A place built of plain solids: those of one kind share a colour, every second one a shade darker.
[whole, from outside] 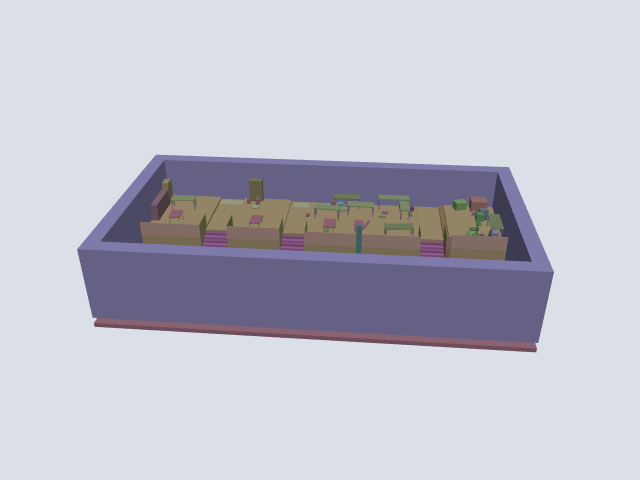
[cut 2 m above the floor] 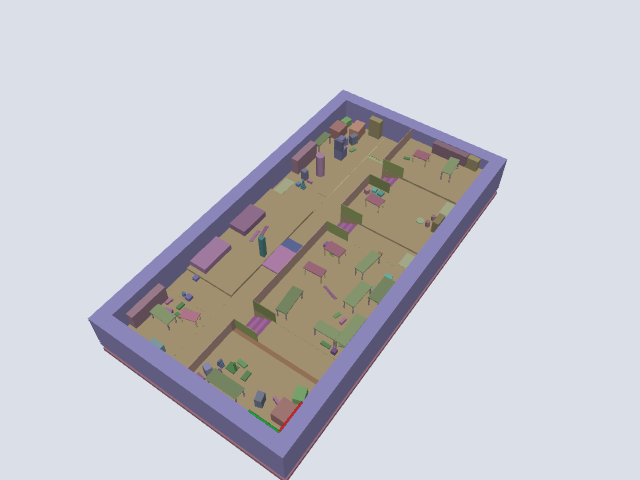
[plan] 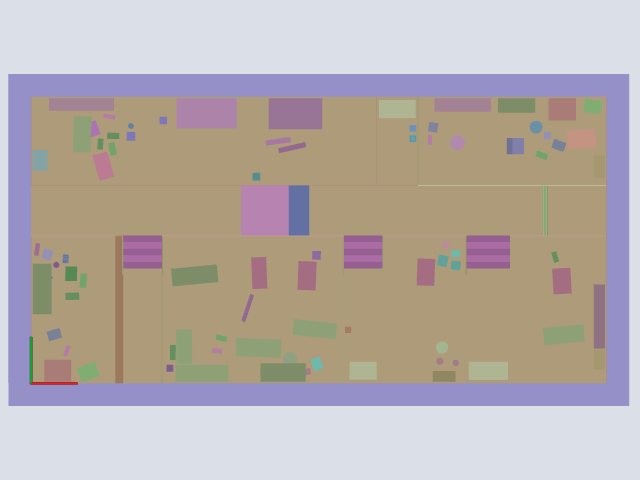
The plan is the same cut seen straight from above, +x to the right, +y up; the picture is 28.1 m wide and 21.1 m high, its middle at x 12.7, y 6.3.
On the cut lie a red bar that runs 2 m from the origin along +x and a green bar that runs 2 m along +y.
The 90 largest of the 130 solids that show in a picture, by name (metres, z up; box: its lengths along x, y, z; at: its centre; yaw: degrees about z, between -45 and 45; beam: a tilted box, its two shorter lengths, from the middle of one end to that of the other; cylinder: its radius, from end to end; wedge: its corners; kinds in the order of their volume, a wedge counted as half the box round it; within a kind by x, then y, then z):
{
 "wall_1": {"box": [1.0, 12.6, 5.0], "at": [-0.5, 6.3, 1.5]},
 "wall_2": {"box": [27.3, 1.0, 5.0], "at": [12.65, -0.5, 1.5]},
 "wall_3": {"box": [27.3, 1.0, 5.0], "at": [12.65, 13.1, 1.5]},
 "wall_4": {"box": [1.0, 12.6, 5.0], "at": [25.8, 6.3, 1.5]},
 "floor_1": {"box": [3.7, 6.5, 1.24], "at": [1.85, 3.25, 0.49]},
 "floor_2": {"box": [4.15, 3.9, 1.0], "at": [2.08, 10.65, -0.5]},
 "floor_3": {"box": [1.7, 5.05, 1.0], "at": [4.9, 2.52, 0.37]},
 "floor_4": {"box": [1.9, 3.9, 1.0], "at": [5.1, 10.65, -0.5]},
 "floor_5": {"box": [8.0, 6.5, 1.0], "at": [9.75, 3.25, 0.37]},
 "floor_6": {"box": [9.15, 3.9, 1.18], "at": [10.62, 10.65, -0.41]},
 "floor_7": {"box": [25.3, 2.2, 1.0], "at": [12.65, 7.6, -0.5]},
 "floor_8": {"box": [1.7, 5.05, 1.0], "at": [14.6, 2.52, 0.37]},
 "floor_9": {"box": [1.8, 3.9, 1.0], "at": [16.1, 10.65, -0.5]},
 "floor_10": {"box": [3.7, 6.5, 1.15], "at": [17.3, 3.25, 0.45]},
 "floor_11": {"box": [1.9, 5.05, 1.0], "at": [20.1, 2.52, 0.37]},
 "floor_12": {"box": [8.3, 3.9, 1.0], "at": [21.15, 10.65, -0.5]},
 "floor_13": {"box": [4.25, 6.5, 1.16], "at": [23.18, 3.25, 0.45]},
 "floor_base_1": {"box": [27.3, 14.6, 0.3], "at": [12.65, 6.3, -1.57]},
 "bar_rack_1": {"box": [2.85, 0.55, 1.23], "at": [2.22, 12.26, 0.61]},
 "bar_rack_2": {"box": [2.49, 0.59, 1.38], "at": [18.97, 12.23, 0.69]},
 "bar_rack_3": {"box": [0.5, 2.81, 1.24], "at": [24.98, 2.94, 1.65]},
 "step_tread_1": {"box": [1.7, 0.29, 0.85], "at": [4.9, 5.2, 0.3]},
 "step_tread_2": {"box": [1.7, 0.29, 0.71], "at": [4.9, 5.49, 0.23]},
 "step_tread_3": {"box": [1.7, 0.29, 0.56], "at": [4.9, 5.78, 0.15]},
 "step_tread_4": {"box": [1.7, 0.29, 0.42], "at": [4.9, 6.07, 0.08]},
 "step_tread_5": {"box": [1.7, 0.29, 0.28], "at": [4.9, 6.36, 0.01]},
 "step_tread_6": {"box": [1.7, 0.29, 0.85], "at": [14.6, 5.2, 0.3]},
 "step_tread_7": {"box": [1.7, 0.29, 0.71], "at": [14.6, 5.49, 0.23]},
 "step_tread_8": {"box": [1.7, 0.29, 0.56], "at": [14.6, 5.78, 0.15]},
 "step_tread_9": {"box": [1.7, 0.29, 0.42], "at": [14.6, 6.07, 0.08]},
 "step_tread_10": {"box": [1.7, 0.29, 0.28], "at": [14.6, 6.36, 0.01]},
 "step_tread_11": {"box": [1.9, 0.29, 0.85], "at": [20.1, 5.2, 0.3]},
 "step_tread_12": {"box": [1.9, 0.29, 0.71], "at": [20.1, 5.49, 0.23]},
 "step_tread_13": {"box": [1.9, 0.29, 0.56], "at": [20.1, 5.78, 0.15]},
 "step_tread_14": {"box": [1.9, 0.29, 0.42], "at": [20.1, 6.07, 0.08]},
 "step_tread_15": {"box": [1.9, 0.29, 0.28], "at": [20.1, 6.36, 0.01]},
 "floor_base_rim_1": {"box": [25.3, 0.1, 1.29], "at": [12.65, 6.45, -0.78]},
 "sheet_stack_1": {"box": [2.65, 1.33, 0.47], "at": [7.72, 11.87, 0.41]},
 "sheet_stack_2": {"box": [2.36, 1.36, 0.48], "at": [11.63, 11.85, 0.42]},
 "step_terE_tread_1": {"box": [0.35, 6.5, 1.12], "at": [3.88, 3.25, 0.43]},
 "tool_cabinet_1": {"box": [1.0, 0.47, 1.74], "at": [18.16, 0.3, 1.89]},
 "tool_cabinet_2": {"box": [0.49, 0.86, 1.68], "at": [24.98, 1.04, 1.87]},
 "tool_cabinet_3": {"box": [0.5, 0.99, 1.68], "at": [24.98, 9.52, 0.84]},
 "forge_hearth_1": {"box": [1.19, 0.97, 0.83], "at": [1.17, 0.56, 1.52]},
 "forge_hearth_2": {"box": [1.21, 0.98, 0.9], "at": [23.35, 12.04, 0.45]},
 "workbench_top_1": {"box": [0.83, 2.22, 0.06], "at": [0.48, 4.15, 2.03]},
 "workbench_top_2": {"box": [0.78, 1.59, 0.06], "at": [2.25, 10.94, 0.76], "yaw": -1.7},
 "workbench_top_3": {"box": [0.7, 1.53, 0.08], "at": [6.73, 1.61, 1.68], "yaw": 0.9},
 "workbench_top_4": {"box": [2.02, 0.78, 0.08], "at": [7.19, 4.74, 1.63], "yaw": 5.5},
 "workbench_top_5": {"box": [2.34, 0.74, 0.08], "at": [7.51, 0.44, 1.77]},
 "workbench_top_6": {"box": [1.99, 0.81, 0.08], "at": [10.0, 1.56, 1.64], "yaw": -2.4},
 "workbench_top_7": {"box": [1.99, 0.81, 0.08], "at": [11.08, 0.47, 1.71]},
 "workbench_top_8": {"box": [1.91, 0.7, 0.08], "at": [12.47, 2.38, 1.7], "yaw": -5.7},
 "workbench_top_9": {"box": [1.65, 0.64, 0.07], "at": [21.34, 12.21, 0.88]},
 "workbench_top_10": {"box": [1.79, 0.76, 0.06], "at": [23.42, 2.14, 1.85], "yaw": 5.7},
 "table_saw_1": {"box": [1.27, 0.84, 0.97], "at": [24.2, 10.75, 0.48], "yaw": 4.7},
 "step_hump_1": {"box": [2.1, 2.2, 0.2], "at": [10.28, 7.6, 0.05]},
 "bandsaw_1": {"box": [0.26, 0.72, 0.93], "at": [21.04, 10.43, 1.38], "yaw": -0.2},
 "bandsaw_2": {"box": [0.76, 0.72, 0.92], "at": [21.29, 10.42, 0.46], "yaw": -0.2},
 "bandsaw_3": {"box": [0.5, 0.43, 0.63], "at": [21.41, 10.42, 1.53], "yaw": -0.2},
 "rail_rim_1": {"box": [3.7, 0.04, 1.0], "at": [1.85, 6.48, 1.61]},
 "rail_rim_2": {"box": [8.0, 0.04, 1.0], "at": [9.75, 6.48, 1.37]},
 "rail_rim_3": {"box": [3.7, 0.04, 1.0], "at": [17.3, 6.48, 1.52]},
 "rail_rim_4": {"box": [4.25, 0.04, 1.0], "at": [23.18, 6.48, 1.53]},
 "dust_extractor_1": {"cylinder": 0.33, "from": [18.75, 10.57, 0.0], "to": [18.75, 10.57, 1.95]},
 "coal_bin_1": {"box": [0.85, 0.66, 0.6], "at": [2.52, 0.5, 1.41], "yaw": 19.4},
 "coal_bin_2": {"box": [0.77, 0.58, 0.58], "at": [24.7, 12.16, 0.29], "yaw": -8.4},
 "column_a0b_1": {"box": [0.35, 0.35, 3.82], "at": [9.9, 9.09, 2.09]},
 "offcut_bin_1": {"box": [0.64, 0.91, 0.75], "at": [0.39, 9.8, 0.38]},
 "bin_1": {"box": [0.42, 0.46, 0.94], "at": [0.71, 5.67, 1.58], "yaw": -19.0},
 "bin_2": {"box": [0.41, 0.42, 0.87], "at": [17.68, 11.25, 0.43], "yaw": -8.3},
 "bin_3": {"box": [0.33, 0.34, 0.73], "at": [22.7, 10.9, 0.36], "yaw": -7.8},
 "rail_1": {"box": [0.04, 1.71, 1.0], "at": [4.03, 5.61, 1.49]},
 "rail_2": {"box": [0.04, 1.71, 1.0], "at": [5.77, 5.61, 1.37]},
 "rail_3": {"box": [0.04, 1.71, 1.0], "at": [13.73, 5.61, 1.37]},
 "rail_4": {"box": [0.04, 1.71, 1.0], "at": [15.47, 5.61, 1.52]},
 "rail_5": {"box": [0.04, 1.71, 1.0], "at": [19.13, 5.61, 1.52]},
 "rail_6": {"box": [0.04, 1.71, 1.0], "at": [21.07, 5.61, 1.53]},
 "anvil_block_1": {"box": [0.6, 0.44, 0.82], "at": [1.02, 2.14, 1.52], "yaw": 16.5},
 "anvil_block_2": {"box": [0.57, 0.42, 0.81], "at": [23.2, 10.46, 0.4], "yaw": -20.3},
 "low_mat_1": {"box": [1.2, 0.8, 0.06], "at": [14.6, 0.55, 0.85]},
 "low_mat_2": {"box": [1.62, 0.8, 0.06], "at": [16.1, 12.05, -0.02]},
 "low_mat_3": {"box": [1.72, 0.8, 0.06], "at": [20.1, 0.55, 0.85]},
 "sawhorses_top_1": {"box": [0.66, 1.39, 0.08], "at": [10.03, 4.85, 1.65], "yaw": 2.3},
 "sawhorses_top_2": {"box": [0.8, 1.27, 0.08], "at": [12.13, 4.73, 1.65], "yaw": -2.3},
 "sawhorses_top_3": {"box": [0.78, 1.19, 0.06], "at": [17.36, 4.88, 1.77], "yaw": -2.1},
 "ramp_hump_ramp_1": {"wedge": [[11.33, 6.5, -0.05], [11.33, 6.5, 0.15], [11.33, 8.7, -0.05], [11.33, 8.7, 0.15], [12.23, 6.5, -0.05], [12.23, 6.5, 0.0], [12.23, 8.7, -0.05], [12.23, 8.7, 0.0]]},
 "quench_tub_1": {"cylinder": 0.28, "from": [22.2, 11.26, 0.0], "to": [22.2, 11.26, 0.6]},
 "pillar_drill_1": {"box": [0.52, 0.51, 0.52], "at": [1.76, 4.75, 2.67], "yaw": -0.7},
 "sack_1": {"box": [0.44, 0.65, 0.29], "at": [2.74, 11.19, 0.14], "yaw": 19.2}
}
